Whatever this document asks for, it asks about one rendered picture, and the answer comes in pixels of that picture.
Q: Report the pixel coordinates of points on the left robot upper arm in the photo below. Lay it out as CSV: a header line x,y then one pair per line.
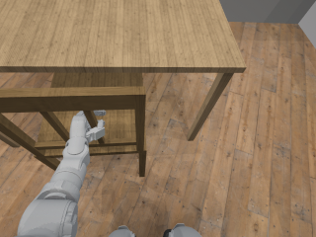
x,y
50,218

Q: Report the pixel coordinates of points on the table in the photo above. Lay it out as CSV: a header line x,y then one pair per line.
x,y
120,36

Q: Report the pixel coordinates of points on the chair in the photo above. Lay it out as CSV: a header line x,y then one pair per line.
x,y
121,94

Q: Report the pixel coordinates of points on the right robot thigh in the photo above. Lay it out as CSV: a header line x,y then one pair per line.
x,y
184,231

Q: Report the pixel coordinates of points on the right robot shin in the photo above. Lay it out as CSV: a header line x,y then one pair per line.
x,y
179,225

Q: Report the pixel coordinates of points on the left robot forearm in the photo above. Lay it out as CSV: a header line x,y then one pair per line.
x,y
69,176

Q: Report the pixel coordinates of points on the robot left hand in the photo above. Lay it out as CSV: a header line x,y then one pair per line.
x,y
80,127

